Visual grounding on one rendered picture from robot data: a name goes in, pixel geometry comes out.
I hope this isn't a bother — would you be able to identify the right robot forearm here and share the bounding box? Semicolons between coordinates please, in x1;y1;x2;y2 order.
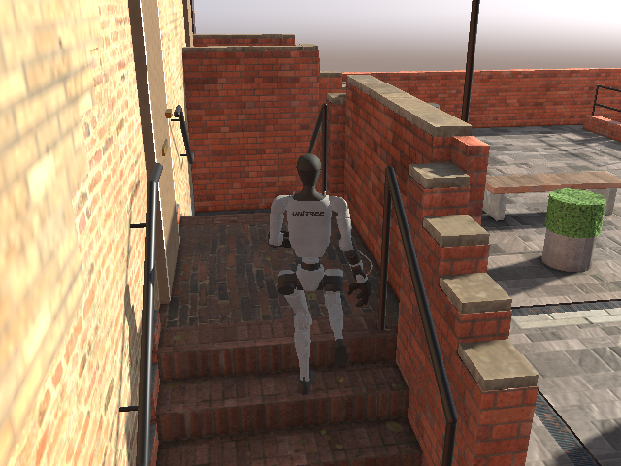
345;237;368;283

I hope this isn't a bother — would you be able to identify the robot right hand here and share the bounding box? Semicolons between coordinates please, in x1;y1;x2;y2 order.
348;280;371;307

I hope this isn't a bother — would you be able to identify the robot right upper arm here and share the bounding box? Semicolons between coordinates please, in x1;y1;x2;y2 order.
329;196;354;251

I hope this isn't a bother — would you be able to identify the right robot thigh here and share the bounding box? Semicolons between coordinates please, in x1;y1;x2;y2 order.
323;269;343;309

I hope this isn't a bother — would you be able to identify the robot left hand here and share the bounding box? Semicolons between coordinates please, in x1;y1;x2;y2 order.
280;231;291;248

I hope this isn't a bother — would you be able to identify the robot left foot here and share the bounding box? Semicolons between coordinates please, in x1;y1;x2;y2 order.
297;370;315;395

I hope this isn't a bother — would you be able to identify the robot left upper arm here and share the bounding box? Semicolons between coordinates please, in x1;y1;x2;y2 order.
269;195;290;246

